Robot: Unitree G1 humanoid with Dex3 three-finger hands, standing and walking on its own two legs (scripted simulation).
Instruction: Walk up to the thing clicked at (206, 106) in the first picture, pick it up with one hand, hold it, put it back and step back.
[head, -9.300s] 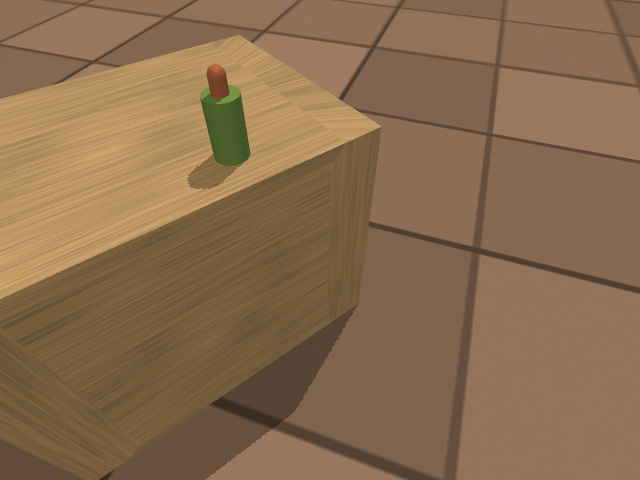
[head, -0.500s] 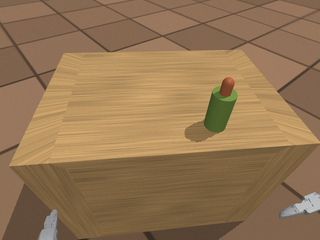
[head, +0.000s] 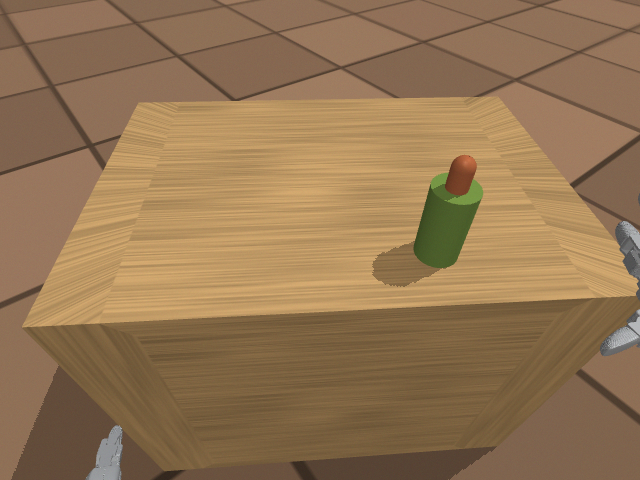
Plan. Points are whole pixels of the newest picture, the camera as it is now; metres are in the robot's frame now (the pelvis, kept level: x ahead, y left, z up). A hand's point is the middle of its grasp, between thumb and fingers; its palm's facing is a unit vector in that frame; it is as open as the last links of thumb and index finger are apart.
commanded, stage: go down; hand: right
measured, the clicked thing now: (449, 209) +0.49 -0.20 +0.07
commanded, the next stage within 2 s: none
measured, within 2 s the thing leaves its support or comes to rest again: neither
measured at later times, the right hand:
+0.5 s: hand (629, 231) +0.35 -0.35 +0.16, palm faces +0.19 +0.98 +0.00, open 17.7 cm
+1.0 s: hand (638, 214) +0.38 -0.38 +0.16, palm faces +0.20 +0.98 +0.00, open 17.5 cm
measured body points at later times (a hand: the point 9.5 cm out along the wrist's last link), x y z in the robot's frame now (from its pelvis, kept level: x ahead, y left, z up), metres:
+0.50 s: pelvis -0.01 +0.00 -0.01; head +0.02 +0.00 +0.44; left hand +0.14 +0.27 -0.09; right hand +0.33 -0.40 +0.16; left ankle +0.01 +0.15 -0.74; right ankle -0.02 -0.13 -0.74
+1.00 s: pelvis +0.00 +0.00 -0.01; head +0.05 -0.02 +0.43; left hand +0.16 +0.26 -0.08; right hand +0.36 -0.43 +0.16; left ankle +0.01 +0.15 -0.74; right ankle -0.02 -0.13 -0.74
